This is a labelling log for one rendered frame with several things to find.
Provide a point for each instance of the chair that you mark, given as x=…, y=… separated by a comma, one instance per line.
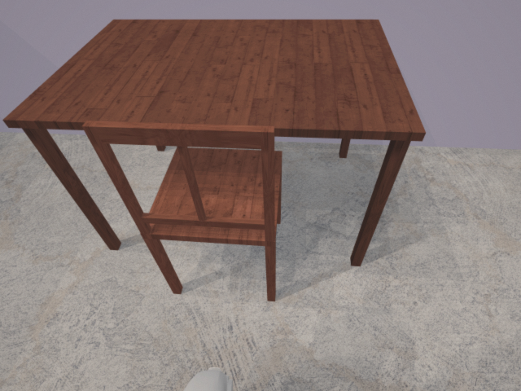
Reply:
x=223, y=196

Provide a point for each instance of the robot left thigh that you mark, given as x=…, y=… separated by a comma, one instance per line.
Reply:
x=210, y=380

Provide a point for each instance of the table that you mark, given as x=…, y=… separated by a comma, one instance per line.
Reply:
x=307, y=78

